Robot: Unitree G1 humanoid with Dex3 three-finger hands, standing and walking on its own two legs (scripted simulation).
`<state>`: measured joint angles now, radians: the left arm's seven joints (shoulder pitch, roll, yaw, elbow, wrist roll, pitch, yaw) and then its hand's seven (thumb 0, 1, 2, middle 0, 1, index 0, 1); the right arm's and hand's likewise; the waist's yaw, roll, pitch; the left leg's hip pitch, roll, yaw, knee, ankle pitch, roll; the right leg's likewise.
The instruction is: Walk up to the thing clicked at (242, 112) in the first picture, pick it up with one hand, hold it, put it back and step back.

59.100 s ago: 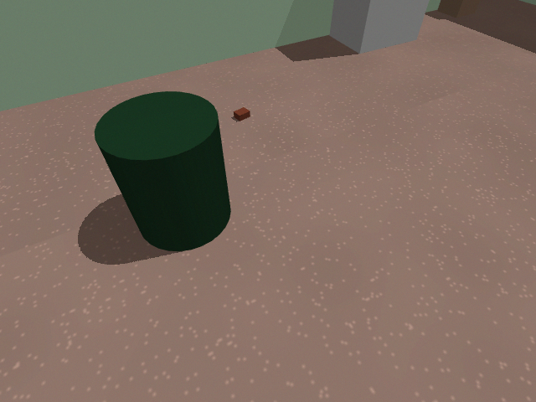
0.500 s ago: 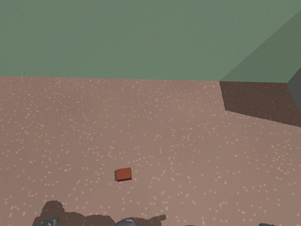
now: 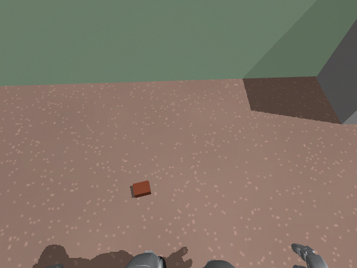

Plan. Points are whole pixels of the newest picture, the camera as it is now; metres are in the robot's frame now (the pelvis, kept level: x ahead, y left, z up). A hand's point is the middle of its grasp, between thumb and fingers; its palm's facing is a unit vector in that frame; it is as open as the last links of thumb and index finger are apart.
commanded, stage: step back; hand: left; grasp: from above
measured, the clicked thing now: (141, 189) +0.55 +0.22 -0.73
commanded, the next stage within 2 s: none
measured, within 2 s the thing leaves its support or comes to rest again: neither
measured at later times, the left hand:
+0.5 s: hand out of the picture -0.03 +0.26 -0.14, palm faces +0.08 -0.93 -0.36, open 7.4 cm
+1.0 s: hand out of the picture -0.24 +0.21 -0.12, palm faces +0.03 -0.90 -0.43, open 7.4 cm
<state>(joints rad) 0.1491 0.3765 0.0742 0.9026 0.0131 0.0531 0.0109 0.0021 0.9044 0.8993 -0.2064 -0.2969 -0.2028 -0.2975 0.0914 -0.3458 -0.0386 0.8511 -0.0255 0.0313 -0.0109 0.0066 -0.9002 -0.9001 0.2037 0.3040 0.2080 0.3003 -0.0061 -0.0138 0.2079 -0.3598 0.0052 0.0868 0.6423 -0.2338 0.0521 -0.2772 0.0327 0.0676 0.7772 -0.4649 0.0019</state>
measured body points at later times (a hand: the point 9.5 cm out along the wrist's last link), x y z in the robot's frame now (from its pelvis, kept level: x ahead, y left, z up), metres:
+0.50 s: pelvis -0.14 -0.01 +0.00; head -0.09 +0.01 +0.44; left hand -0.03 +0.31 -0.12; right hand -0.04 -0.31 -0.11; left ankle -0.15 +0.11 -0.72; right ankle -0.04 -0.12 -0.70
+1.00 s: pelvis -0.29 -0.06 +0.01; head -0.24 -0.09 +0.46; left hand -0.24 +0.25 -0.09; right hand -0.17 -0.37 -0.12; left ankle -0.31 +0.10 -0.64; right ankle -0.26 -0.17 -0.72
